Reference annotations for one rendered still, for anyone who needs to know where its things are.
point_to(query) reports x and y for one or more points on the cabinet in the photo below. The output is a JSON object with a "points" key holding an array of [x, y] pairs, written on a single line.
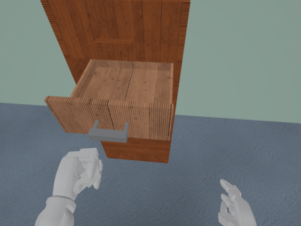
{"points": [[158, 28]]}

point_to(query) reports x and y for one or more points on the handle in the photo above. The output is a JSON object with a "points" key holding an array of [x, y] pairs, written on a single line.
{"points": [[118, 45], [109, 135]]}

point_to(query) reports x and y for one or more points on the left robot forearm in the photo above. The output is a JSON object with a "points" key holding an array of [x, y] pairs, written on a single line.
{"points": [[58, 212]]}

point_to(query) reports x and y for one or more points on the right robot hand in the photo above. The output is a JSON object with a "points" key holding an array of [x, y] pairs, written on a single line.
{"points": [[240, 211]]}

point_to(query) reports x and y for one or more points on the drawer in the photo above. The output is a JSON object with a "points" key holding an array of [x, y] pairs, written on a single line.
{"points": [[115, 92]]}

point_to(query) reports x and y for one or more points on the left robot hand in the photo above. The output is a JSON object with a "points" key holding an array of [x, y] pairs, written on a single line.
{"points": [[85, 164]]}

